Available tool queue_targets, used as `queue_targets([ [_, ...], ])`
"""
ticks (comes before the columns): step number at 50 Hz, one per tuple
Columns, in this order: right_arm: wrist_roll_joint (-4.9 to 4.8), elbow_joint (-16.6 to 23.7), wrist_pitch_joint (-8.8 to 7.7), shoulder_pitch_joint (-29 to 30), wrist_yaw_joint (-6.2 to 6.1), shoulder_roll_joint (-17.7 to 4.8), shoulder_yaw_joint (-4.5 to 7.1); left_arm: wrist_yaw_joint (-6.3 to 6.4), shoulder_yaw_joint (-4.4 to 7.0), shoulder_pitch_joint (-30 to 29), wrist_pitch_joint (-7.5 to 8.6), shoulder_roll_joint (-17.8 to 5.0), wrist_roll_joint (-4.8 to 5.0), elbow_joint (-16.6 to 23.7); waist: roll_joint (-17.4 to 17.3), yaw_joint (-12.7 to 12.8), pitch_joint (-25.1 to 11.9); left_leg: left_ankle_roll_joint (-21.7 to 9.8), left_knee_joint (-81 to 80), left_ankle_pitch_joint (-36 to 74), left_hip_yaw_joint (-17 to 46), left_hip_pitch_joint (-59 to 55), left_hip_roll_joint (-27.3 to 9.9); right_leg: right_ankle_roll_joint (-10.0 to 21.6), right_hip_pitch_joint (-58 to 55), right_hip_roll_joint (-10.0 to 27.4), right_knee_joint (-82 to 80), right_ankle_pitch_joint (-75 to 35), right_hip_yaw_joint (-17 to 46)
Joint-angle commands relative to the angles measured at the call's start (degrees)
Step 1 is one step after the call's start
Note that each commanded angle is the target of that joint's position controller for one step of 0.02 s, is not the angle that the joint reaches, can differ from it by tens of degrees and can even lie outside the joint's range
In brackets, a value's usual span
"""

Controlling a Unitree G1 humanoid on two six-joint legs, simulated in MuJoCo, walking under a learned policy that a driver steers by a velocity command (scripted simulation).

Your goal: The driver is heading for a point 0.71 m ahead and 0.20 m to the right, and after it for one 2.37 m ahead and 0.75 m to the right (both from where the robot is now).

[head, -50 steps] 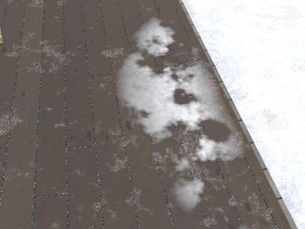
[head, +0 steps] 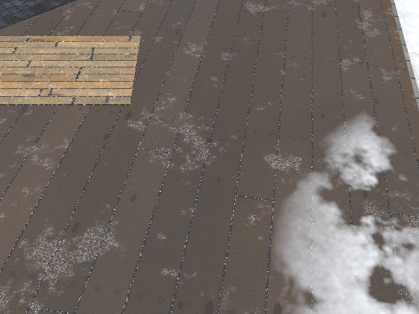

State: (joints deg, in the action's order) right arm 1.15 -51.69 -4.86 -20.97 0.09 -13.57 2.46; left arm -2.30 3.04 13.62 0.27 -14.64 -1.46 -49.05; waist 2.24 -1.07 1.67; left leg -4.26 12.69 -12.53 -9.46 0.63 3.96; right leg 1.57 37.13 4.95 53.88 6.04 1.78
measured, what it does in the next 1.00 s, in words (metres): walks ahead, turning right: right foot, then left foot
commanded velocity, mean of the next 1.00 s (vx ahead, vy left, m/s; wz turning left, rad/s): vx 0.13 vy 0.00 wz -0.49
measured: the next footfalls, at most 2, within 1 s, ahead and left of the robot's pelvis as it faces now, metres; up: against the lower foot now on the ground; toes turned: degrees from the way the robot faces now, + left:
right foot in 0.20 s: +0.26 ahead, -0.11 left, +0.00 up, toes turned -8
left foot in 0.76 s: +0.29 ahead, +0.07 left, +0.00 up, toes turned -31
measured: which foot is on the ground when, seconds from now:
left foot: down 0.00-0.22, up 0.24-0.74, down 0.76-1.00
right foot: up 0.00-0.18, down 0.20-0.76, up 0.78-1.00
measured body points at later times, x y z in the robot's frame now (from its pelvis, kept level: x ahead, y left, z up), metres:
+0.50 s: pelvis +0.16 -0.04 -0.01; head +0.21 -0.06 +0.44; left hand +0.31 +0.22 -0.13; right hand +0.23 -0.32 -0.14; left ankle +0.25 +0.12 -0.68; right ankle +0.22 -0.10 -0.75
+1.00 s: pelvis +0.21 +0.01 +0.00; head +0.25 +0.02 +0.45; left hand +0.44 +0.20 -0.14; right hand +0.16 -0.28 -0.10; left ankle +0.25 +0.09 -0.75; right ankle +0.11 -0.10 -0.67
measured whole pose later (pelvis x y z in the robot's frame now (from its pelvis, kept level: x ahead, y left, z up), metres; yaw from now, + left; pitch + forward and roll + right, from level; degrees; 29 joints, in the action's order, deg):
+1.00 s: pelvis +0.21 +0.01 +0.00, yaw -32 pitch +0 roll -2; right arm 1.1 -43.0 0.3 -12.3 -2.0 -14.5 1.3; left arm -0.8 5.0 11.8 -4.2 -18.5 -0.8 -46.1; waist 2.7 -0.4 2.7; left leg -2.1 23.7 -12.7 -0.2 11.3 0.3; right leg -2.9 23.8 -6.2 57.2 24.4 8.0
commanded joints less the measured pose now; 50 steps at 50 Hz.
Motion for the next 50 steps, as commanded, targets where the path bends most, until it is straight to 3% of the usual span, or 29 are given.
queue_targets([
  [1, -0.22, 2.3, -1.19, 0.8, -0.45, -6.1, 1.06, -0.68, -0.06, -5.9, 0.81, -1.4, -0.12, 4.6, -5.0, -0.4, 4.1, -5.0, -6.8, 18.2, 3.8, 2.7, -16.1, 0.0, 1.3, 0.1, -7.6, -6.2, -2.1],
  [3, -0.37, 1.3, -0.93, -0.4, -0.97, -6.3, 0.93, -1.02, -0.62, -8.9, 1.04, -0.3, -0.44, 6.1, -5.2, -0.8, 5.0, -4.3, -3.7, 29.7, 0.5, 1.5, -16.2, 0.7, -1.1, -0.9, -13.4, -7.1, -5.6],
  [6, -0.43, 0.0, -0.21, -1.8, -1.72, -7.4, 1.0, -1.11, -0.51, -8.4, 1.38, -0.7, -0.85, 6.6, -6.3, -0.6, 2.8, -2.3, 4.7, 48.1, -2.3, -2.7, -16.5, 2.8, -6.3, -4.7, -17.7, -3.9, -9.5],
  [8, -0.42, 0.2, 0.49, -0.4, -2.46, -9.3, 1.58, -0.62, 0.13, -2.1, 1.53, -2.2, -1.22, 5.2, -8.2, 2.0, -1.0, -1.4, 15.3, 58.6, -2.9, -4.3, -16.5, 5.0, -12.7, -8.4, -19.2, 1.1, -10.6],
  [9, -0.52, 0.5, 0.96, 0.5, -2.62, -9.9, 1.76, -0.25, 0.78, 3.3, 1.99, -3.4, -1.49, 3.8, -7.9, 4.2, -4.3, -0.9, 24.5, 56.5, -2.9, -3.3, -16.2, 6.4, -18.5, -9.8, -22.2, 0.6, -9.8],
  [10, -1.14, 1.2, 1.15, 1.7, -2.47, -10.2, 1.87, 0.44, 1.72, 9.7, 2.76, -5.5, -2.17, 2.1, -5.3, 8.0, -8.0, 1.0, 38.0, 43.9, -3.6, 1.7, -14.1, 8.4, -28.0, -8.7, -29.2, -9.3, -7.0],
  [11, -1.19, 3.6, 0.9, -0.1, -2.48, -6.2, 1.15, 1.31, 3.62, 10.4, 2.67, -12.0, -1.25, 2.6, 6.5, 6.3, -14.3, 3.7, 58.1, 0.0, -4.7, 16.7, -7.2, 12.1, -43.1, 5.9, -24.5, -38.7, 9.5],
  [12, -2.3, 5.8, 1.34, -5.6, -1.87, -5.2, 0.66, 1.18, 4.87, 11.0, 2.27, -17.4, 0.59, 3.8, 11.1, 4.3, -25.6, 5.5, 74.1, -25.2, 5.6, 31.2, 1.4, 25.9, -56.3, 20.2, -25.4, -63.7, 32.2],
  [13, -0.61, 4.7, 2.03, -1.7, -1.85, -6.9, 0.85, 1.88, 4.73, 9.0, 1.12, -14.5, 2.14, 4.8, -1.4, 5.7, -24.4, 5.4, 74.5, -19.3, 12.2, 33.0, -3.6, 24.7, -52.3, 16.9, -27.2, -53.4, 25.4],
  [14, -0.81, 5.8, 2.03, 1.6, -1.69, -6.2, 0.65, 2.41, 3.68, 4.5, 0.54, -10.9, 2.33, 5.1, -1.7, 4.3, -14.2, 5.4, 70.2, -15.3, 11.8, 34.2, -5.6, 22.2, -41.8, 14.1, -30.0, -43.6, 20.2],
  [15, -0.14, 6.6, 2.2, 4.6, -1.76, -6.0, 0.72, 2.7, 2.66, 1.9, 0.12, -7.7, 2.02, 4.9, -4.0, 2.4, -7.7, 5.7, 63.9, -13.4, 12.2, 34.1, -7.6, 18.4, -34.8, 10.0, -32.8, -35.5, 17.3],
  [16, 0.96, 6.7, 3.3, 5.6, -1.78, -6.5, 0.94, 2.79, 2.29, 0.9, -0.17, -6.4, 2.34, 4.8, -4.4, 1.5, -4.1, 5.9, 60.1, -12.0, 11.8, 31.1, -7.8, 15.9, -28.1, 6.9, -34.9, -32.3, 15.4],
  [17, 1.42, 7.0, 4.65, 4.6, -1.81, -6.4, 0.98, 2.74, 2.2, 2.2, -0.14, -6.6, 1.81, 4.4, -0.8, 1.1, -3.6, 6.4, 58.1, -12.1, 11.5, 27.5, -7.1, 16.1, -23.7, 6.1, -34.8, -36.7, 15.8],
  [19, 0.99, 6.8, 5.74, 2.1, -1.8, -4.9, 0.68, 2.37, 2.59, 0.4, 0.38, -7.9, 1.08, 4.9, -1.1, -0.7, -6.5, 7.0, 54.2, -11.1, 11.6, 25.9, -6.4, 15.0, -23.1, 3.8, -34.4, -34.1, 13.9],
  [21, 0.73, 7.6, 6.05, 3.5, -1.72, -5.0, 0.79, 2.26, 3.09, -0.3, 0.27, -9.5, 0.6, 5.7, -0.4, -0.7, -7.9, 7.2, 50.2, -9.4, 11.4, 26.6, -5.9, 13.5, -23.0, 2.3, -34.6, -28.1, 14.4],
  [26, 0.58, 10.4, 7.33, 10.7, -2.0, -6.2, 1.11, 2.4, 3.76, 0.8, -1.41, -10.2, 0.66, 6.7, 3.2, 2.1, -6.2, 7.6, 42.6, -6.8, 13.1, 29.8, -5.4, 11.1, -22.7, 1.1, -38.5, 3.0, 21.8],
  [28, 0.32, 11.2, 7.25, 12.6, -2.11, -6.3, 1.07, 2.43, 3.93, 1.5, -1.84, -10.2, 0.46, 6.8, 3.9, 3.0, -4.9, 7.4, 39.2, -7.2, 13.8, 30.0, -4.7, 10.7, -23.4, 1.0, -39.0, 9.0, 24.5],
  [32, -0.59, 11.9, 6.24, 13.2, -2.5, -6.5, 0.8, 2.22, 4.26, 1.8, -2.28, -10.6, -0.01, 7.0, 4.9, 3.5, -4.6, 6.0, 32.0, -10.1, 14.3, 25.9, -2.1, 10.3, -24.9, 1.0, -36.8, 3.9, 28.1],
  [35, -1.41, 11.6, 5.29, 9.6, -2.9, -6.8, 0.65, 1.9, 4.33, 0.3, -2.66, -10.6, 0.18, 7.2, 5.8, 1.9, -4.9, 4.3, 22.1, -10.9, 14.1, 18.4, -0.1, 8.9, -24.5, 0.3, -34.8, -3.3, 30.7],
  [36, -1.4, 11.1, 4.92, 7.3, -3.16, -6.7, 0.62, 1.89, 4.26, -0.9, -2.8, -10.4, 0.58, 7.4, 5.3, 0.3, -4.8, 3.7, 15.0, -7.7, 13.8, 13.8, 0.1, 7.3, -22.8, -1.0, -33.7, -2.2, 30.6],
  [37, -1.01, 10.6, 4.47, 5.0, -3.57, -7.8, 0.9, 2.08, 4.01, -1.7, -2.79, -9.7, 1.24, 7.7, 3.6, -1.1, -4.5, 3.0, 6.2, -3.5, 14.9, 7.7, -2.0, 4.6, -19.2, -3.5, -31.7, 3.3, 29.0],
  [38, -0.17, 11.4, 4.37, 6.8, -4.07, -12.3, 1.75, 2.28, 3.1, 1.2, -2.61, -6.0, 1.7, 7.9, -6.3, 1.5, -4.9, 0.2, -0.5, -7.1, 25.7, 3.4, -13.3, 0.9, -13.9, -9.2, -22.8, 18.2, 21.8],
  [39, 0.53, 13.9, 4.75, 12.4, -3.84, -16.9, 2.5, 2.74, 3.27, 2.4, -2.27, -6.2, 1.69, 8.6, -16.0, 2.7, -2.7, -6.2, -3.1, -1.8, 40.2, 4.4, -25.9, -1.2, -4.0, -18.4, -9.9, 26.0, 7.4],
  [40, 0.76, 13.2, 5.08, 10.6, -3.37, -14.1, 2.25, 2.9, 4.3, 0.9, -2.25, -11.2, -0.61, 7.9, -9.6, 1.9, -2.4, -9.9, 0.1, 8.6, 37.1, 10.3, -26.8, -2.0, -6.9, -12.8, 1.0, 25.5, 6.7],
  [41, 0.13, 13.4, 5.04, 12.2, -2.9, -10.1, 1.08, 2.6, 4.53, 1.7, -2.35, -10.9, -0.41, 7.1, -6.6, 3.5, -2.0, -9.2, 1.8, 13.9, 31.4, 12.3, -22.9, -2.1, -9.2, -12.4, 4.9, 22.8, 7.2],
  [42, -0.07, 13.5, 5.0, 13.9, -2.52, -8.5, 0.69, 2.28, 4.31, 2.9, -2.8, -9.9, -0.34, 6.0, -6.1, 4.4, -1.1, -7.5, 3.0, 17.0, 25.5, 12.8, -18.8, -2.5, -9.9, -12.4, 8.5, 19.9, 6.9],
  [44, 0.06, 13.8, 4.93, 13.7, -2.52, -8.3, 0.51, 1.42, 3.81, 4.2, -3.58, -8.8, -0.02, 5.2, -10.5, 4.0, -2.0, -6.4, 4.9, 24.3, 20.3, 9.5, -15.4, -3.5, -8.3, -12.8, 12.6, 18.2, 5.7],
  [48, -0.09, 11.2, 4.53, 7.3, -2.23, -9.1, 0.87, 1.5, 2.5, -0.9, -4.02, -6.9, 0.69, 6.1, -10.3, 0.4, -2.8, -7.4, 7.4, 31.3, 19.3, 1.3, -15.8, -5.0, -6.7, -12.0, 4.8, 18.6, 5.4],
  [50, -0.06, 10.4, 4.36, 6.7, -2.08, -9.4, 0.91, 1.67, 1.78, -1.9, -4.23, -6.0, 0.92, 5.8, -11.3, -0.2, -3.5, -7.3, 8.1, 31.3, 19.1, 0.2, -15.9, -5.0, -10.0, -11.1, -2.5, 19.5, 4.7],
])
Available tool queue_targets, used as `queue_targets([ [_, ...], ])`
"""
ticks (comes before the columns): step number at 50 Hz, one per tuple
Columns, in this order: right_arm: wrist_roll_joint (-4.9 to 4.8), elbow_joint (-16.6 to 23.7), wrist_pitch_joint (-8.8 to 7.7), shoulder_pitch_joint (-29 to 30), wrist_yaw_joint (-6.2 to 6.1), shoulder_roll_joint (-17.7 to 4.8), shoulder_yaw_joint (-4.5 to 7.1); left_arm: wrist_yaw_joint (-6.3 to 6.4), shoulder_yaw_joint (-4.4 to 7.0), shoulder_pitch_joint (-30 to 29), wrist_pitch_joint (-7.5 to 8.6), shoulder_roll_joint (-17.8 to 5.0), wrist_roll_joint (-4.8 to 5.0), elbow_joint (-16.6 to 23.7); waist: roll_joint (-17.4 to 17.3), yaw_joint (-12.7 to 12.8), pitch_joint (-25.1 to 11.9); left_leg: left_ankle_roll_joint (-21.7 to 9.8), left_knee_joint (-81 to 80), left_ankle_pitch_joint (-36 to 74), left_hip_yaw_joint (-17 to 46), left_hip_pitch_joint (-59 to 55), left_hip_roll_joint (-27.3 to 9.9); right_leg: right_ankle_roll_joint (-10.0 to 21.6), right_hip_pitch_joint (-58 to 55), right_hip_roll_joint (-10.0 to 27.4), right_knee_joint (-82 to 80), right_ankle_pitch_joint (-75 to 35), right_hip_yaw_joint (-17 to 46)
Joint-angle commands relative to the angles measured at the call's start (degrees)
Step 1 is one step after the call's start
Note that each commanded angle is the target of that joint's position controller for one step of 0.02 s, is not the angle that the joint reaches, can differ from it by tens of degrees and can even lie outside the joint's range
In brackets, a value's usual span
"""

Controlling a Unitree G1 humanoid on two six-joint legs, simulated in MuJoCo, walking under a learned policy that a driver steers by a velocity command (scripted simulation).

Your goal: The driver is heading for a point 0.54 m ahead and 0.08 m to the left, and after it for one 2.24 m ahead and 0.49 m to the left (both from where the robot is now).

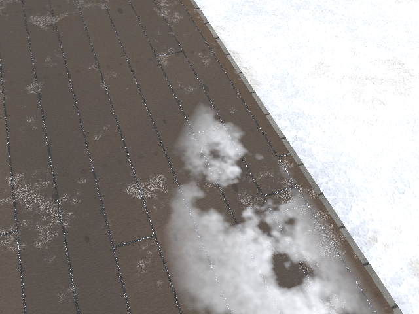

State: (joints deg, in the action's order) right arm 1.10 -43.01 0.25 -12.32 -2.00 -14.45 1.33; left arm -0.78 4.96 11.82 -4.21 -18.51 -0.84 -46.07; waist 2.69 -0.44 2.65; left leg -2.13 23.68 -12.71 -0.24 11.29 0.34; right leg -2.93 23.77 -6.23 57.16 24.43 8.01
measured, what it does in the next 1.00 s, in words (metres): walks ahead: right foot, then left foot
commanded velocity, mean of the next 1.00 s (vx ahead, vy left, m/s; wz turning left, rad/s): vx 0.28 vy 0.00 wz -0.06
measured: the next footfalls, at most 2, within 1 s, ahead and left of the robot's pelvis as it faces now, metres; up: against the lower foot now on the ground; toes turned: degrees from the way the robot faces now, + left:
right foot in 0.16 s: +0.01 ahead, -0.12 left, +0.00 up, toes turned +3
left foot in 0.54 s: +0.11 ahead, +0.10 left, +0.00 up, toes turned +0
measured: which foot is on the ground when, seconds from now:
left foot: down 0.00-0.26, up 0.28-0.52, down 0.54-1.00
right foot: up 0.00-0.14, down 0.16-0.54, up 0.56-1.00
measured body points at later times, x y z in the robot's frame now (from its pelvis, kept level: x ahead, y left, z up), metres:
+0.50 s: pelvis +0.03 +0.00 +0.00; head +0.03 +0.01 +0.45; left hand +0.06 +0.27 -0.15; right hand +0.10 -0.28 -0.12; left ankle +0.05 +0.09 -0.73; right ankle -0.03 -0.12 -0.75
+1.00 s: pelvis +0.26 +0.00 -0.02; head +0.30 +0.00 +0.43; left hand +0.48 +0.22 -0.13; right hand +0.16 -0.23 -0.16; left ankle +0.07 +0.10 -0.75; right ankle +0.40 -0.08 -0.74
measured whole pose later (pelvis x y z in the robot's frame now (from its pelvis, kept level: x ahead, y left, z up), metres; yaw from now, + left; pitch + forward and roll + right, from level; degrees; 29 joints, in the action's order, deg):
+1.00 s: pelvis +0.26 +0.00 -0.02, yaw -1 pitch +1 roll +0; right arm 1.0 -60.7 -4.6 -27.8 -0.2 -11.4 1.0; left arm -1.8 0.7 -2.2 2.7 -12.7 -1.6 -48.4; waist 0.4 -3.8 3.7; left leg -2.2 12.9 -23.6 -1.2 -10.5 2.4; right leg 5.7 29.0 -0.5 31.0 5.9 -5.6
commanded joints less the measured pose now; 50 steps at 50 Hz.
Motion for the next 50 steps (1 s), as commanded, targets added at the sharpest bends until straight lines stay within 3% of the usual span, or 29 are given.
queue_targets([
  [1, 0.04, 1.4, -0.75, -1.8, 0.19, -8.7, 2.06, 0.24, -0.54, -0.4, 0.16, -1.7, 0.43, 2.6, -12.3, -0.9, -4.8, -9.3, -2.6, 30.9, 9.5, -9.7, -12.1, -0.3, 0.4, 0.8, -9.8, 1.8, -2.7],
  [5, 0.2, -0.6, 0.0, -2.5, 1.01, -10.0, 2.45, 1.1, -1.52, -0.6, 0.36, -1.3, 1.21, 1.3, -14.2, -0.9, -4.8, -9.2, -0.7, 33.6, 10.0, -7.0, -11.9, 1.8, -9.5, 1.8, -25.4, -0.5, -7.6],
  [7, -0.33, -1.7, 0.37, -2.2, 1.03, -9.6, 2.39, 1.63, -2.04, 1.9, 1.36, -1.0, 0.73, -0.4, -11.3, 1.3, -4.7, -5.6, 1.6, 30.5, 9.4, -3.0, -10.9, 3.5, -18.7, 3.6, -41.9, -16.1, -6.8],
  [8, -0.49, -1.6, -0.02, -3.3, 1.13, -8.1, 1.96, 2.09, -1.85, 1.7, 2.21, -3.4, -0.23, -0.6, -7.5, 0.5, -6.6, -2.6, 2.5, 22.5, 8.9, 1.8, -10.0, 4.8, -25.8, 8.9, -43.4, -20.4, -0.5],
  [9, -0.9, -0.5, -0.53, -4.8, 1.47, -4.9, 1.12, 2.45, -1.21, -0.4, 2.72, -8.0, -0.75, -0.2, 3.4, -2.4, -6.9, -0.1, 4.2, 7.1, 3.7, 7.2, -4.3, 8.3, -27.7, 18.3, -40.2, -34.7, 9.3],
  [10, -0.76, -2.3, 0.09, -4.1, 0.89, -4.0, 0.5, 2.17, -2.44, -2.8, 3.05, -4.0, 0.21, -0.9, 4.7, -1.6, -6.0, 0.5, -0.2, -4.5, 2.0, -0.5, -3.3, 11.5, -18.4, 20.7, -38.6, -36.1, 7.8],
  [11, -0.28, -3.2, 0.43, -3.4, 0.64, -5.1, 0.72, 1.88, -3.09, -5.1, 3.45, -2.2, 0.15, -0.6, 4.0, -2.0, -3.6, 0.7, -1.8, -1.4, 2.5, -2.4, -3.3, 10.3, -16.5, 17.5, -38.8, -30.9, 6.2],
  [12, -0.08, -4.0, 0.42, -2.2, 0.79, -6.0, 1.0, 1.98, -3.21, -4.1, 3.53, -2.0, 0.08, -1.5, 3.9, -0.5, -3.7, 0.6, -2.1, -0.5, 2.3, -2.7, -2.2, 8.9, -16.7, 14.3, -40.1, -18.7, 5.1],
  [13, 0.14, -4.2, 0.37, -1.1, 1.11, -7.0, 1.43, 2.31, -2.73, -1.8, 3.3, -3.7, 0.01, -3.0, 5.8, 0.5, -2.3, 0.4, 1.0, -3.4, 0.4, -1.3, -0.7, 9.1, -16.5, 12.5, -41.5, -7.2, 5.6],
  [15, 0.94, -4.3, 0.36, -0.6, 1.94, -6.6, 1.5, 2.35, -1.57, 2.3, 2.79, -6.6, -0.09, -5.0, 8.2, 2.1, 2.9, -0.3, 7.4, -11.1, -2.8, 7.4, 1.3, 12.2, -15.7, 15.1, -46.3, 13.9, 11.1],
  [16, 1.05, -4.1, 0.21, 0.1, 2.17, -5.8, 1.38, 2.11, -1.28, 3.5, 2.71, -6.9, -0.23, -5.4, 8.4, 2.9, 5.7, -0.7, 10.1, -12.7, -3.3, 11.0, 1.3, 14.0, -15.0, 17.4, -48.4, 18.7, 14.5],
  [19, 0.72, -3.3, -0.99, 1.4, 2.71, -6.2, 1.75, 1.74, -1.06, 4.6, 3.94, -5.7, -0.57, -6.2, 6.2, 3.0, 7.4, -1.7, 18.9, -14.5, -0.3, 18.9, -1.7, 17.5, -17.9, 21.6, -51.2, 14.3, 18.9],
  [22, 0.41, -3.3, -2.38, 1.7, 3.31, -6.0, 2.01, 1.43, -0.77, 3.1, 5.56, -5.3, -0.17, -6.6, 3.3, 1.8, 5.1, -1.8, 15.0, -11.1, -1.2, 15.5, -1.8, 16.6, -19.7, 19.2, -49.8, 3.0, 12.7],
  [24, 0.16, -4.5, -2.61, -1.8, 3.32, -4.9, 1.95, 1.14, -0.37, 0.8, 5.98, -5.9, 0.36, -6.5, 3.8, -0.7, 3.4, -2.2, 8.1, -5.8, -3.0, 4.7, -1.0, 15.2, -13.3, 17.5, -48.1, 1.3, 8.6],
  [25, 0.07, -6.1, -2.75, -5.7, 3.24, -4.4, 2.11, 0.96, -0.39, -0.7, 6.05, -5.7, 0.67, -6.3, 2.1, -3.1, 2.8, -2.3, 2.7, -1.8, -4.9, -4.5, 0.7, 13.9, -7.5, 15.6, -45.1, 1.4, 6.0],
  [26, 0.2, -8.3, -2.93, -10.7, 2.87, -5.4, 2.67, 0.91, -0.65, -0.7, 6.21, -4.6, 0.32, -6.4, -0.7, -4.9, 1.8, -2.1, 0.9, -2.7, -4.3, -13.6, 2.0, 12.5, -1.2, 13.2, -39.9, 2.0, 3.9],
  [27, 0.68, -9.9, -3.38, -17.1, 2.15, -8.7, 3.56, 0.78, -1.57, -2.2, 6.66, -1.7, -0.22, -5.4, -8.3, -7.9, 0.4, -3.3, -5.2, -11.7, 6.5, -21.4, -5.6, 10.3, 6.4, 9.0, -27.9, 2.1, -1.0],
  [28, 0.56, -10.4, -3.64, -22.4, 1.98, -15.2, 4.97, 0.46, -2.79, -3.3, 7.14, 2.3, 0.24, -2.9, -21.7, -9.3, -2.0, -8.6, -17.7, -32.0, 32.3, -24.4, -20.1, 8.1, 15.6, 1.3, -9.9, 6.2, -9.3],
  [29, 0.73, -10.9, -3.18, -19.7, 2.12, -12.4, 4.29, 0.51, -1.54, -3.6, 6.97, -3.0, -0.97, -3.3, -14.0, -6.3, 2.3, -11.6, -19.0, -35.6, 37.7, -16.8, -23.2, 9.2, 17.1, 3.6, -0.3, 6.6, -4.6],
  [30, 0.5, -9.0, -3.33, -13.5, 2.35, -9.9, 3.52, -0.09, -1.36, -2.6, 7.1, -3.2, -0.85, -4.1, -8.4, -2.6, 5.6, -11.0, -18.3, -32.4, 32.6, -12.6, -20.9, 10.0, 17.2, 6.6, 2.6, 0.9, -2.9],
  [31, 0.27, -8.0, -3.77, -9.8, 2.47, -8.2, 3.05, -0.78, -1.58, -0.8, 7.35, -2.5, -0.66, -5.3, -6.5, -0.6, 5.4, -9.6, -18.4, -25.8, 26.9, -11.0, -17.9, 9.6, 15.6, 8.4, 2.2, -3.9, -3.5],
  [32, 0.2, -8.0, -4.31, -10.0, 2.48, -6.6, 2.42, -1.04, -1.61, -1.2, 7.58, -2.1, -1.02, -5.8, -4.9, -0.6, 4.6, -7.7, -18.0, -14.6, 20.8, -11.6, -15.0, 9.1, 13.9, 9.6, 1.2, -7.4, -4.5],
  [33, -0.05, -8.5, -4.63, -9.9, 2.2, -7.4, 2.49, -1.4, -1.94, -0.3, 7.37, -1.1, -1.45, -6.1, -7.5, 0.1, 2.5, -8.1, -18.3, -10.9, 18.6, -11.8, -14.2, 8.0, 13.3, 9.7, 0.9, -9.7, -6.3],
  [36, -0.25, -11.0, -5.47, -13.7, 2.3, -5.8, 1.85, -1.81, -2.22, -3.7, 6.6, -0.5, -1.42, -5.5, -6.7, -0.6, 2.6, -8.4, -17.9, 5.1, 12.0, -13.5, -12.3, 5.7, 15.7, 10.3, 0.0, -13.7, -8.5],
  [40, -0.37, -13.3, -5.39, -16.6, 2.08, -5.2, 1.41, -1.88, -3.02, -12.3, 6.31, 1.1, -1.34, -2.1, -7.0, -2.1, 4.6, -8.9, -17.8, 15.5, 6.9, -12.6, -10.7, 3.8, 17.6, 9.9, -8.7, -17.7, -11.4],
  [45, -0.17, -15.2, -5.63, -17.8, 1.85, -5.5, 1.24, -1.72, -3.68, -18.4, 6.53, 1.8, -0.68, 0.9, -7.8, -2.8, 5.4, -8.3, -16.9, 26.4, 3.9, -12.3, -11.4, 5.7, 10.1, 7.7, -21.6, -21.8, -14.0],
  [48, -0.16, -15.6, -5.59, -15.3, 1.48, -6.4, 1.43, -0.87, -2.9, -13.7, 6.98, 0.2, -0.62, 0.2, -8.0, 0.6, 2.8, -6.9, -10.2, 43.8, 2.5, -15.6, -12.8, 8.9, 2.1, 5.4, -24.6, -18.8, -14.1],
  [49, 0.0, -15.7, -5.39, -14.4, 1.37, -7.0, 1.59, -0.38, -2.28, -7.9, 7.28, -0.9, -0.62, -1.5, -8.1, 3.0, -0.6, -6.1, -3.2, 51.6, 1.7, -16.8, -12.4, 10.0, -3.7, 3.7, -25.3, -16.7, -14.3],
  [50, -0.17, -15.7, -5.02, -13.9, 1.42, -6.9, 1.55, 0.21, -1.5, 1.2, 7.77, -2.0, -0.74, -4.5, -6.7, 6.7, -5.4, -5.1, 7.7, 52.8, 0.8, -14.6, -10.7, 11.2, -14.3, 2.4, -28.8, -17.6, -14.7],
])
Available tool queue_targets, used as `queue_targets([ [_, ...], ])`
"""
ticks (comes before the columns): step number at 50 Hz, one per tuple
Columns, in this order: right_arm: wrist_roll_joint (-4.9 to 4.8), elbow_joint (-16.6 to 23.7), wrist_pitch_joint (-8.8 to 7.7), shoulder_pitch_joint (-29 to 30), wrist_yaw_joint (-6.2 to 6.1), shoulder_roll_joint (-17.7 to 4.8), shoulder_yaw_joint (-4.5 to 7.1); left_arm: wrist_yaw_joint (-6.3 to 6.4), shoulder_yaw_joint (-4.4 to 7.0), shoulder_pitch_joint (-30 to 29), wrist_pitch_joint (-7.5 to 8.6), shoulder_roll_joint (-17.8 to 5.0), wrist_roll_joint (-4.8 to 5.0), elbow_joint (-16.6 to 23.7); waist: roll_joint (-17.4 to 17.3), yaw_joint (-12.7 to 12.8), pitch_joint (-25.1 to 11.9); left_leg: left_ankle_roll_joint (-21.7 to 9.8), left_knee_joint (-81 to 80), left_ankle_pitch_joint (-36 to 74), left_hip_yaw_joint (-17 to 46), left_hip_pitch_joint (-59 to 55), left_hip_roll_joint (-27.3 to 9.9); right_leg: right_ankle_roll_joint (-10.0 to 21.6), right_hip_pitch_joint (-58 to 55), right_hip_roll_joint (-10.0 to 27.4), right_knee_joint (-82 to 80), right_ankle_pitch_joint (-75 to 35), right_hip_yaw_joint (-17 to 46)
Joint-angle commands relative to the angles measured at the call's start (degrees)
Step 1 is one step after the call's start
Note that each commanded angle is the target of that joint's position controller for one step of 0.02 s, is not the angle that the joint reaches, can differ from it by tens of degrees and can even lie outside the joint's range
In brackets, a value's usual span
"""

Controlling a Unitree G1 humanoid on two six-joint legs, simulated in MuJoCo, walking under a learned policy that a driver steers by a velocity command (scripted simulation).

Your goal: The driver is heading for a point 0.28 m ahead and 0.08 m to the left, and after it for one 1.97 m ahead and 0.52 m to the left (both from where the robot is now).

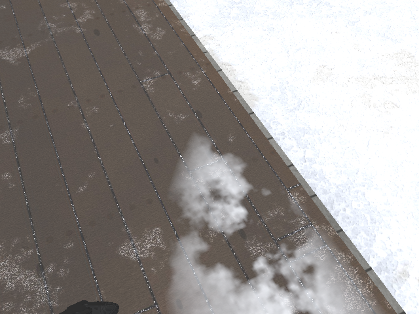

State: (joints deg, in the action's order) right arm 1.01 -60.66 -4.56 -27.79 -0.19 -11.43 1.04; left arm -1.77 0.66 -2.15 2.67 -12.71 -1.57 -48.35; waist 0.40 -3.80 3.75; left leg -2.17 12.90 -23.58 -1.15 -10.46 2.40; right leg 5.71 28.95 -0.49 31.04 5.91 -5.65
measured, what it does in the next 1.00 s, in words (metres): walks ahead, turning left: right foot, then left foot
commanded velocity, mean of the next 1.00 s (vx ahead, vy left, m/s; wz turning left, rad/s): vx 0.16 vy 0.00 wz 0.45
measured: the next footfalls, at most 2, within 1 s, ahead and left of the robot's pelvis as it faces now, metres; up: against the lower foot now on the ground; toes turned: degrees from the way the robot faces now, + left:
right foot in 0.02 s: +0.19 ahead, -0.08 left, +0.00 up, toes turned -3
left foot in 0.50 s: +0.34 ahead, +0.09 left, +0.00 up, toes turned +18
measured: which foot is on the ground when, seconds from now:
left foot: down 0.00-0.02, up 0.04-0.48, down 0.50-1.00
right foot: up 0.00-0.00, down 0.02-0.52, up 0.54-1.00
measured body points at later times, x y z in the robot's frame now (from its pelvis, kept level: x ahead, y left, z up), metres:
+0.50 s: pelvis +0.22 +0.00 +0.00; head +0.26 +0.01 +0.45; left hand +0.19 +0.25 -0.15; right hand +0.40 -0.21 -0.13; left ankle +0.30 +0.08 -0.72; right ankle +0.15 -0.08 -0.72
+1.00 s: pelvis +0.26 -0.02 +0.01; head +0.29 -0.02 +0.46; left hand +0.25 +0.27 -0.11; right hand +0.48 -0.23 -0.12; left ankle +0.30 +0.08 -0.72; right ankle +0.31 -0.13 -0.71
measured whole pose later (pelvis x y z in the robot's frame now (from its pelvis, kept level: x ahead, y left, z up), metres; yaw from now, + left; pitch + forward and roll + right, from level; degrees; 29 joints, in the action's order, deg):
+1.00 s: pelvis +0.26 -0.02 +0.01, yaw +29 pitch +1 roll +0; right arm 1.4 -47.4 2.9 -11.8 0.3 -15.7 5.2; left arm 2.7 2.7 10.0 -1.7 -14.0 -0.3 -46.1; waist -1.5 -2.0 1.9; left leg -3.1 25.1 -4.8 8.9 20.8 8.1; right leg 0.3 17.4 -2.0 35.1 21.6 2.1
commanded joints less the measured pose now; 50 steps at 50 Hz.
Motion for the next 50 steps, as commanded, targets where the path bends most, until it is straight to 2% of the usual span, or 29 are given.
queue_targets([
  [1, -0.49, 2.8, -0.12, 1.3, -0.19, -8.9, 1.4, 1.98, 3.94, 24.3, 1.43, -10.8, -1.22, -4.3, -2.0, 13.3, -11.9, -4.4, 32.9, 49.1, 1.1, 17.7, -10.6, 4.6, -34.0, 4.2, -4.3, 5.4, 7.1],
  [2, -2.32, 4.3, 0.1, -6.0, 0.46, -1.1, -0.21, 2.31, 5.46, 29.1, 1.42, -16.8, -2.84, -4.5, 10.7, 9.8, -21.4, -1.9, 56.1, 8.1, -1.6, 38.2, -1.9, 11.4, -52.0, 23.8, -7.3, 15.6, 35.3],
  [3, -1.23, 3.1, 0.43, -4.2, -0.05, -7.2, 1.46, 1.7, 5.19, 26.1, 0.73, -14.4, -0.48, -4.1, 5.2, 10.3, -21.5, -3.1, 63.4, -4.9, 4.7, 43.2, 0.4, 12.3, -46.5, 25.5, -16.2, 22.8, 46.9],
  [4, -0.76, 4.9, 0.53, 1.9, -0.07, -8.7, 2.3, 1.7, 4.38, 18.8, 0.73, -11.3, 0.47, -3.2, 3.0, 7.2, -10.1, -3.8, 63.1, 1.2, 5.3, 45.8, -3.7, 9.7, -36.4, 22.8, -18.1, 25.6, 36.1],
  [5, -0.7, 5.5, 0.25, 4.3, 0.28, -7.7, 2.11, 1.47, 3.47, 14.6, 1.3, -7.5, 0.56, -2.6, 1.8, 5.9, -4.9, -4.0, 59.7, 5.7, 4.9, 44.0, -5.9, 7.8, -27.9, 20.4, -20.8, 19.6, 28.4],
  [6, -0.18, 4.8, 0.53, 5.5, 0.22, -6.6, 2.31, 1.38, 2.68, 14.6, 2.23, -5.1, 0.23, -3.2, 0.9, 4.8, -0.2, -4.0, 57.1, 7.2, 5.8, 40.5, -7.1, 4.8, -21.6, 17.2, -20.2, 2.0, 20.1],
  [7, 0.35, 4.5, 1.46, 2.8, 0.54, -4.6, 2.01, 1.89, 2.51, 14.4, 2.45, -4.8, 0.7, -3.9, 2.9, 2.6, -1.4, -2.9, 56.0, 7.1, 4.4, 37.4, -7.2, 4.5, -18.6, 16.6, -21.0, -3.2, 15.6],
  [8, 0.71, 4.3, 2.41, 2.5, 0.71, -4.1, 2.07, 2.05, 2.39, 14.7, 3.0, -4.5, 0.63, -4.0, 3.0, 1.9, -1.4, -2.2, 55.8, 6.2, 3.8, 35.3, -7.4, 5.0, -16.3, 16.3, -20.7, -12.3, 12.6],
  [10, 0.46, 5.0, 3.56, 3.6, 0.87, -3.7, 2.5, 2.1, 2.34, 16.6, 3.99, -4.7, 0.7, -4.8, 2.0, 0.7, -1.9, -1.3, 54.8, 6.6, 2.8, 36.5, -6.5, 5.3, -17.1, 15.7, -18.6, -29.9, 6.4],
  [11, 0.29, 5.8, 3.94, 5.1, 0.94, -3.5, 2.56, 2.31, 2.54, 16.0, 4.08, -5.8, 0.74, -4.4, 2.6, 0.3, -2.1, -0.8, 52.9, 8.5, 2.1, 38.0, -6.5, 5.4, -17.4, 15.3, -18.7, -30.8, 3.9],
  [14, 0.35, 8.4, 4.17, 10.9, 1.43, -2.5, 2.2, 3.0, 2.12, 17.8, 3.34, -4.8, 0.77, -5.0, 4.6, 1.0, -1.1, -0.2, 42.8, 15.9, -0.7, 40.2, -6.1, 3.3, -18.6, 12.3, -17.3, -35.1, -2.6],
  [16, 0.39, 10.0, 4.12, 14.7, 1.86, -1.7, 1.6, 3.51, 2.06, 18.0, 2.78, -5.3, 0.97, -4.9, 5.0, 2.1, -1.7, -0.3, 34.8, 20.0, -2.9, 38.4, -5.2, 3.0, -19.6, 11.8, -15.8, -36.2, -5.1],
  [19, 0.74, 11.7, 4.2, 17.8, 2.09, -2.1, 1.34, 4.11, 2.43, 20.2, 1.89, -6.6, 1.04, -5.4, 4.9, 3.7, -3.1, -1.0, 28.1, 21.3, -5.0, 36.6, -3.9, 3.1, -24.2, 13.2, -12.3, -36.9, -6.1],
  [22, 1.36, 12.8, 4.32, 17.3, 2.07, -3.9, 1.89, 4.62, 3.1, 20.6, 0.58, -7.6, 0.93, -5.4, 5.6, 3.5, -3.6, -3.2, 24.8, 14.2, -5.6, 34.5, -2.4, 2.9, -27.3, 15.5, -5.6, -39.7, -5.6],
  [24, 1.56, 12.2, 3.71, 13.3, 1.76, -5.2, 2.64, 4.81, 3.63, 20.1, -0.32, -8.3, 0.96, -4.9, 4.1, 2.0, -5.6, -5.4, 20.0, 11.9, -5.7, 30.0, -0.4, 1.9, -27.8, 15.5, 5.0, -39.6, -5.8],
  [25, 1.8, 11.4, 2.86, 8.8, 1.34, -6.6, 3.29, 4.63, 4.07, 20.3, -0.85, -9.3, 0.87, -4.6, 0.1, -0.9, -8.1, -7.2, 13.4, 21.8, -3.1, 23.3, -1.0, -0.7, -24.9, 13.6, 15.8, -32.8, -7.0],
  [26, 1.79, 12.0, 2.28, 5.9, 0.55, -13.7, 5.1, 4.31, 3.82, 22.0, -1.0, -8.0, 0.78, -2.1, -9.2, -1.1, -13.2, -11.3, 13.6, 50.1, 13.3, 12.4, -14.2, -4.0, -13.8, 8.8, 32.4, -5.4, -8.1],
  [27, -0.35, 12.4, 3.63, 6.6, 0.11, -17.9, 6.62, 3.86, 3.27, 22.3, -1.95, -5.1, 1.63, 0.8, -17.3, 0.6, -18.9, -24.2, 10.9, 63.4, 32.9, 4.9, -25.5, -6.2, 0.9, -4.1, 46.5, 33.4, -1.7],
  [28, -1.97, 13.1, 4.52, 7.3, 0.18, -15.6, 6.28, 3.85, 3.19, 20.6, -2.81, -5.9, 0.02, -0.1, -5.3, 0.3, -17.3, -23.2, 9.1, 51.9, 28.8, 8.5, -24.2, -6.4, 2.1, 0.9, 47.7, 31.6, 6.6],
  [29, -1.32, 13.9, 5.14, 11.3, -0.21, -12.6, 5.59, 3.77, 3.23, 17.3, -2.91, -5.4, 0.56, 0.7, -3.1, 0.9, -10.3, -21.4, 6.9, 41.0, 25.1, 15.4, -21.5, -6.6, 4.1, 1.6, 46.4, 27.1, 6.9],
  [30, -0.72, 14.3, 5.71, 14.5, -0.57, -10.1, 4.76, 3.97, 3.36, 15.4, -2.72, -5.4, 0.63, 0.8, -0.2, 2.6, -5.1, -17.7, 4.6, 33.6, 21.7, 20.6, -17.7, -6.7, 4.2, 3.0, 41.3, 22.7, 7.3],
  [31, -1.18, 14.7, 6.02, 16.6, -0.78, -8.6, 4.41, 4.02, 3.69, 14.8, -3.04, -6.2, -0.23, 1.1, 0.2, 3.8, -3.7, -14.2, 3.0, 26.9, 18.6, 23.2, -14.1, -6.7, 2.9, 3.7, 37.1, 19.1, 7.4],
  [32, -0.57, 15.0, 5.84, 16.7, -0.78, -8.5, 4.33, 4.04, 3.56, 17.0, -3.74, -5.6, -0.83, 0.8, -4.0, 4.3, -4.6, -14.6, 3.4, 31.1, 18.0, 25.0, -13.6, -7.0, 0.5, 2.9, 36.7, 18.4, 6.7],
  [34, -0.27, 15.0, 5.18, 16.1, -0.3, -9.3, 4.63, 4.14, 3.44, 17.7, -4.65, -4.8, -0.53, 0.9, -3.2, 4.6, -6.8, -14.1, 4.4, 33.7, 16.9, 24.7, -12.0, -7.6, -0.8, 2.1, 34.2, 17.7, 7.1],
  [37, 0.06, 15.2, 5.18, 15.1, -0.14, -11.7, 5.35, 4.07, 3.42, 15.2, -5.04, -4.9, 0.09, 2.3, -4.0, 3.6, -8.2, -12.4, 3.9, 25.9, 18.5, 23.1, -10.6, -8.4, -0.1, 1.6, 27.6, 16.8, 7.5],
  [41, 0.27, 15.9, 6.14, 14.6, 0.02, -12.4, 5.82, 4.15, 3.52, 11.4, -5.4, -5.7, 0.35, 4.3, -6.7, 2.0, -7.3, -11.4, 1.3, 8.0, 23.7, 23.3, -10.1, -8.5, 0.2, 0.8, 21.5, 16.4, 8.4],
  [44, 0.55, 16.3, 6.47, 14.7, 0.25, -12.7, 6.13, 4.29, 3.38, 10.7, -4.86, -5.8, 0.76, 5.2, -7.2, 1.6, -7.0, -10.9, 1.6, 7.0, 26.5, 23.6, -10.0, -7.8, -2.2, -0.4, 17.0, 17.3, 8.7],
  [48, 0.68, 16.3, 6.84, 16.1, 0.46, -11.7, 5.8, 4.6, 3.12, 15.5, -3.94, -5.8, 1.5, 4.5, -8.6, 2.8, -8.1, -9.2, 3.2, 12.9, 27.3, 25.2, -9.8, -5.4, -11.4, -2.2, 6.6, 18.2, 7.0],
  [50, -0.16, 16.2, 7.29, 17.1, 0.14, -11.1, 5.47, 4.84, 2.97, 20.2, -3.36, -5.3, 1.3, 3.4, -7.5, 5.3, -7.4, -5.8, 5.6, 10.6, 26.3, 29.2, -7.4, -3.5, -20.0, -2.6, -8.1, 11.6, 6.1],
])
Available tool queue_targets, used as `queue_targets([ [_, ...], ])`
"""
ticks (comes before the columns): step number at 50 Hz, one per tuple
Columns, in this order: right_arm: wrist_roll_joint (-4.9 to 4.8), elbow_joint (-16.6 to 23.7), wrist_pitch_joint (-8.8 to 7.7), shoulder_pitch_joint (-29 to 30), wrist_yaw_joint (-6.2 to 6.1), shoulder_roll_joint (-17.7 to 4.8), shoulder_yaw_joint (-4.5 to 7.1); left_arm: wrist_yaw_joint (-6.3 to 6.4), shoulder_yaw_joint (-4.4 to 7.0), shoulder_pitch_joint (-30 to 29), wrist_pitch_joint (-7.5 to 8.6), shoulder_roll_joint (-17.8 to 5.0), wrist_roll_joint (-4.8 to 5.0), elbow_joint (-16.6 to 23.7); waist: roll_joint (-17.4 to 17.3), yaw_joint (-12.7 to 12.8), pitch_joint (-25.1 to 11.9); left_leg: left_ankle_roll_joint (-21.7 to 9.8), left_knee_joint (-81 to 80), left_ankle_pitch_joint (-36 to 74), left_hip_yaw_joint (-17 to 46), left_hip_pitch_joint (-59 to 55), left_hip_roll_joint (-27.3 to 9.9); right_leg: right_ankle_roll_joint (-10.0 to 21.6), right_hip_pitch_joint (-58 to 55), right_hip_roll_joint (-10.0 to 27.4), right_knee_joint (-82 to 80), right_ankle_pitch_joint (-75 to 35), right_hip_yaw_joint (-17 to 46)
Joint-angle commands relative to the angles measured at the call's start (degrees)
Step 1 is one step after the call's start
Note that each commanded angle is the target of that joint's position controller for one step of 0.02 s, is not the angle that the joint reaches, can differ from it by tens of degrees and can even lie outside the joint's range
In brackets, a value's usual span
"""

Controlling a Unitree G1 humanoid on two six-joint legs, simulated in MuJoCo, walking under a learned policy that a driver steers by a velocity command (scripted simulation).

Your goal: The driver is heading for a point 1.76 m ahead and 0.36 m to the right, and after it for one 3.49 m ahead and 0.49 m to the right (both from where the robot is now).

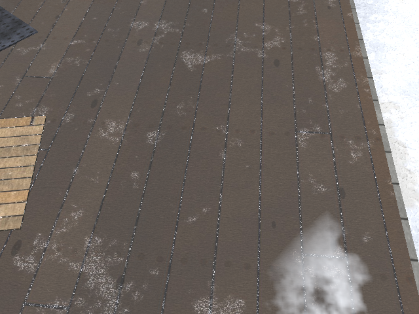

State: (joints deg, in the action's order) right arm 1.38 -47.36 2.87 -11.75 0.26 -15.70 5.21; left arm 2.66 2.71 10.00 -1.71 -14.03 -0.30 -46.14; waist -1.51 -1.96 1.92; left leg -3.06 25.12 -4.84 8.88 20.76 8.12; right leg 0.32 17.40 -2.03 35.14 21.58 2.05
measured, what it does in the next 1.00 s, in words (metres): walks ahead: right foot, then left foot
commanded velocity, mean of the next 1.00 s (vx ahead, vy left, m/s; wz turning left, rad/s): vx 0.15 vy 0.00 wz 0.09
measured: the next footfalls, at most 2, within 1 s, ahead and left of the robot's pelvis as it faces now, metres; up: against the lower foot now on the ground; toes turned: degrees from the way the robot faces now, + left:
right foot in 0.02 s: +0.04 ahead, -0.11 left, +0.00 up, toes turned +3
left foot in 0.38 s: +0.00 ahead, +0.10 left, +0.00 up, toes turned -1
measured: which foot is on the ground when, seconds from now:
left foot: down 0.00-0.02, up 0.04-0.36, down 0.38-0.78, up 0.80-1.00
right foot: up 0.00-0.00, down 0.02-1.00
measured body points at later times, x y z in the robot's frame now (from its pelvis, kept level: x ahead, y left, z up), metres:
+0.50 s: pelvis -0.01 -0.01 +0.01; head +0.00 -0.01 +0.46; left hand +0.05 +0.24 -0.13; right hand +0.09 -0.26 -0.13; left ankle -0.04 +0.10 -0.74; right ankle +0.00 -0.11 -0.74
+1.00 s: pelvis +0.11 -0.04 +0.01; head +0.12 -0.06 +0.46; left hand +0.03 +0.20 -0.12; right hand +0.22 -0.29 -0.13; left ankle +0.13 +0.10 -0.66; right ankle +0.04 -0.12 -0.74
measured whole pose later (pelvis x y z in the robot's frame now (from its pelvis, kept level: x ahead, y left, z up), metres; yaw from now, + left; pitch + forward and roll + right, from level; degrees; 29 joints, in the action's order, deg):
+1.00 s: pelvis +0.11 -0.04 +0.01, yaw +3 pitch +0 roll +1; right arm 2.2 -55.9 -2.0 -9.1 2.4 -14.2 2.6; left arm -0.1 1.9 26.7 4.8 -10.9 -1.1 -59.9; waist -2.0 1.6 0.6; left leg -3.3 56.6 -11.1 -1.2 30.7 -2.9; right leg 4.4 0.0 -3.3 13.1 13.6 -2.3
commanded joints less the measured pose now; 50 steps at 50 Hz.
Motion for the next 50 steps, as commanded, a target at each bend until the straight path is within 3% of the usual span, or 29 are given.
queue_targets([
  [1, -0.95, 3.1, -0.21, -0.3, -0.6, -4.7, 0.68, 0.74, 1.42, 7.3, 1.39, -6.8, -0.74, 1.7, 0.8, 2.4, -4.2, -1.7, -1.7, -15.4, 12.8, 1.9, -9.3, 3.5, -10.7, 5.6, -20.2, -1.5, 5.8],
  [2, -1.73, 4.0, -0.6, -2.1, -0.75, -2.0, 0.01, 0.79, 2.33, 4.5, 1.44, -12.3, -1.69, 3.9, 13.0, 0.8, -4.4, 1.2, 10.8, -22.4, 2.3, 9.2, 0.1, 8.6, -12.7, 20.7, -25.5, 1.0, 23.6],
  [3, 0.07, 3.6, -1.0, 0.5, -1.13, -6.0, 1.0, 0.26, 2.61, 2.0, 1.49, -12.6, -2.25, 4.0, 12.4, 2.2, -1.0, 1.9, 22.0, -26.3, -1.4, 9.2, 1.0, 13.7, -3.5, 24.7, -25.3, -7.0, 26.5],
  [4, 0.4, 2.9, -1.12, -0.1, -0.94, -6.6, 1.29, 0.01, 1.54, 0.4, 1.83, -8.8, -1.79, 4.2, 6.7, 0.4, -0.5, 1.8, 28.3, -22.9, 1.6, 5.7, -0.3, 13.6, -0.7, 21.2, -24.1, -12.1, 22.2],
  [5, 0.14, 1.7, -1.0, -2.1, -0.58, -6.1, 1.31, -0.24, 0.96, -2.7, 2.09, -6.9, -1.21, 4.3, 5.6, -1.9, 0.0, 2.1, 31.6, -19.4, 1.1, 4.4, -0.5, 11.6, 0.0, 17.2, -22.5, -16.2, 15.9],
  [8, 0.18, -0.2, -0.26, -4.1, -0.1, -4.8, 0.75, -0.48, 0.39, -1.9, 2.52, -5.5, -0.86, 4.1, 9.1, -1.0, -1.7, 4.1, 33.6, -18.0, -0.6, 4.8, -0.9, 10.2, -6.6, 12.4, -19.0, -29.3, 8.1],
  [13, -1.01, -0.4, 0.2, 1.2, -0.97, -2.0, -1.4, -0.5, 0.42, 4.8, 2.51, -7.0, -0.9, 0.3, 10.5, 3.4, -3.5, 5.8, 14.5, -21.3, -5.7, -0.9, -4.3, 10.6, -15.5, 12.8, -14.6, -39.5, 7.3],
  [16, -1.96, -1.9, -0.03, 0.3, -1.78, -2.5, -1.74, -0.81, 0.79, 5.6, 1.77, -8.1, -1.02, -1.4, 11.6, 3.2, -3.4, 4.4, 1.9, -16.4, -8.1, -6.4, -4.6, 9.9, -16.0, 12.7, -12.3, -44.7, 8.5],
  [18, -1.38, -3.8, -0.87, -2.3, -2.34, -2.9, -1.98, -0.84, 0.77, 4.8, 1.74, -7.7, -0.62, -2.2, 8.7, 1.5, -3.9, 3.1, -11.1, -1.4, -5.6, -16.0, -7.4, 6.5, -12.1, 12.0, -11.2, -41.3, 8.4],
  [19, -0.51, -4.0, -1.53, -2.3, -2.69, -5.0, -1.78, -1.13, 0.39, 5.1, 2.22, -6.5, -0.42, -1.9, 5.4, 2.3, -6.0, 2.2, -9.9, 4.1, -1.0, -22.5, -11.8, 4.4, -7.7, 11.0, -11.2, -34.3, 7.8],
  [20, -0.57, -4.7, -1.76, 0.1, -2.57, -7.5, -1.43, -1.45, 0.09, 6.4, 2.53, -4.8, 0.17, -1.9, -1.8, 5.0, -4.5, -0.1, -4.6, 13.8, 1.6, -21.0, -15.0, 3.1, -5.6, 6.9, -14.1, -23.8, 4.3],
  [21, -0.99, -5.0, -2.01, 1.2, -2.05, -4.0, -2.34, -1.22, -0.02, 5.0, 2.27, -5.1, 0.0, -3.5, -1.8, 3.4, -4.1, -0.9, -4.5, 11.4, 1.1, -18.3, -15.1, 2.7, -8.0, 5.6, -16.0, -16.4, 3.3],
  [22, -0.85, -5.4, -2.33, 1.5, -1.86, -2.9, -2.75, -1.03, 0.15, 3.5, 1.97, -5.4, -0.38, -4.2, -2.1, 2.5, -1.9, -0.5, -5.1, 8.3, 0.8, -16.4, -14.3, 2.5, -8.8, 5.4, -16.0, -16.3, 3.3],
  [25, -0.87, -8.1, -2.69, 0.0, -2.47, -3.5, -3.05, -1.25, 0.3, 3.2, 1.48, -5.5, -0.57, -6.0, -2.9, 2.4, -0.4, 0.3, -7.1, 3.7, 0.3, -13.5, -13.0, 2.6, -10.9, 6.2, -15.7, -19.1, 3.4],
  [26, -0.84, -9.0, -2.69, -1.0, -2.51, -3.6, -3.08, -1.36, 0.13, 4.0, 1.43, -5.0, -0.61, -7.0, -2.7, 2.4, -1.4, -0.1, -8.1, -3.1, 0.4, -13.9, -12.5, 2.7, -11.0, 5.5, -15.4, -13.8, 2.7],
  [28, -0.58, -9.9, -2.12, -2.7, -2.4, -5.8, -2.17, -1.68, 0.47, 3.6, 1.09, -5.1, -1.05, -7.5, -4.3, 1.4, 1.3, -3.3, -9.8, -27.3, 3.6, -11.8, -12.7, 3.3, -5.3, 1.3, -9.5, 3.2, -0.7],
  [30, -0.55, -10.5, -1.84, -5.8, -2.14, -8.2, -1.23, -2.33, 0.31, 0.8, 1.09, -4.2, -1.64, -6.3, -7.8, -0.4, 7.1, -7.8, -16.7, -44.5, 13.6, -9.7, -19.2, 3.3, 4.7, -0.8, -0.5, 7.6, -4.4],
  [32, -0.2, -10.8, -2.25, -6.1, -1.96, -8.4, -0.76, -2.86, 0.06, 0.1, 1.87, -2.9, -1.81, -5.3, -10.1, -0.6, 9.1, -11.4, -20.0, -43.6, 20.1, -8.7, -24.8, 3.5, 8.9, 2.0, 7.1, 4.3, -3.9],
  [34, -0.1, -9.7, -3.27, -3.0, -1.44, -7.4, -0.81, -3.43, 0.78, 0.1, 2.89, -5.2, -1.29, -4.8, -6.5, 1.2, 7.8, -10.5, -19.7, -35.4, 16.8, -9.0, -23.6, 3.8, 7.9, 3.5, 7.1, 4.9, -2.6],
  [36, -0.65, -9.2, -3.95, -0.6, -1.17, -7.2, -0.65, -3.86, 0.87, 3.6, 3.71, -4.0, -0.98, -6.1, -4.8, 3.8, 5.7, -8.1, -16.9, -29.1, 9.3, -6.0, -19.3, 4.1, -1.4, 2.0, -0.1, 1.2, -4.9],
  [38, -0.86, -8.7, -4.1, 1.4, -1.01, -6.9, -0.47, -3.37, 1.13, 13.7, 4.11, -2.7, -0.84, -10.1, -2.0, 8.0, 4.5, -6.4, -9.3, -30.1, 4.1, 4.4, -15.0, 4.1, -18.5, -1.3, -9.6, -4.2, -8.1],
  [39, -0.34, -7.9, -4.53, 2.2, -0.89, -4.6, -1.1, -2.7, 1.66, 19.1, 4.49, -4.6, -1.18, -11.6, 3.7, 9.9, 4.0, -4.9, 0.3, -28.8, 0.5, 11.3, -11.9, 4.6, -25.9, 2.9, -14.3, 1.3, -1.1],
  [40, -0.7, -6.0, -5.09, 2.2, -0.37, 1.4, -2.69, -2.16, 2.51, 25.0, 5.08, -9.6, -1.74, -12.1, 17.8, 10.8, 0.1, -2.3, 20.6, -27.1, -8.6, 17.5, -5.1, 8.1, -30.1, 18.5, -26.5, 20.9, 24.0],
  [41, 0.17, -5.0, -5.33, 2.9, -0.08, -2.1, -1.92, -2.41, 2.91, 24.5, 4.66, -11.5, -1.63, -13.1, 16.1, 8.9, 4.4, -3.0, 30.4, -27.3, -6.8, 22.0, -4.3, 12.9, -22.4, 25.0, -32.5, 29.7, 37.9],
  [42, 0.54, -4.9, -5.59, 3.8, 0.37, -3.9, -1.52, -2.53, 2.22, 17.3, 4.74, -9.0, -1.41, -10.9, 8.0, 4.9, 9.0, -3.8, 35.1, -20.9, -4.3, 22.7, -8.4, 13.2, -16.9, 23.9, -32.1, 28.3, 33.9],
  [43, 0.33, -5.9, -5.97, 2.4, 1.17, -3.5, -1.62, -2.77, 1.69, 12.8, 5.37, -7.3, -0.99, -9.3, 4.8, 2.7, 8.6, -3.6, 35.0, -15.3, -4.4, 20.7, -10.3, 11.7, -14.8, 20.5, -31.4, 21.1, 27.3],
  [45, 0.93, -7.2, -6.22, 1.0, 1.98, -2.5, -1.82, -2.65, 0.97, 12.6, 6.55, -5.4, -0.81, -9.2, 3.7, 2.0, 5.6, -2.1, 33.9, -9.0, -6.9, 17.9, -11.9, 9.5, -16.9, 15.8, -30.8, 3.8, 16.5],
  [47, 1.08, -6.7, -5.73, 2.3, 2.35, -1.7, -2.05, -2.58, 0.59, 15.9, 7.23, -4.4, -0.73, -11.0, 5.2, 2.4, 3.8, -0.6, 33.7, -5.9, -8.8, 18.5, -12.2, 9.7, -18.5, 14.1, -30.3, -6.5, 11.7],
  [50, 0.89, -4.7, -5.14, 7.9, 2.24, -0.9, -2.4, -2.44, -0.02, 21.0, 7.45, -3.3, -0.56, -13.2, 5.1, 3.9, 4.6, 1.0, 30.6, -4.0, -11.3, 22.6, -12.0, 9.9, -21.0, 13.2, -28.6, -21.5, 6.7],
])
Velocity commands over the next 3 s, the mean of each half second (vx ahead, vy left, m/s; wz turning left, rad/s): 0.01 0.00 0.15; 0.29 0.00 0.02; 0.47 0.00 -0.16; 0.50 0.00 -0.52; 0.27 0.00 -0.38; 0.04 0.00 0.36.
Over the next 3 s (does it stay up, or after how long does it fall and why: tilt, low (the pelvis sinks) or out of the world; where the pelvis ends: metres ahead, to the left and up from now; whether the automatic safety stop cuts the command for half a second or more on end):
stays up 0.86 -0.10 0.01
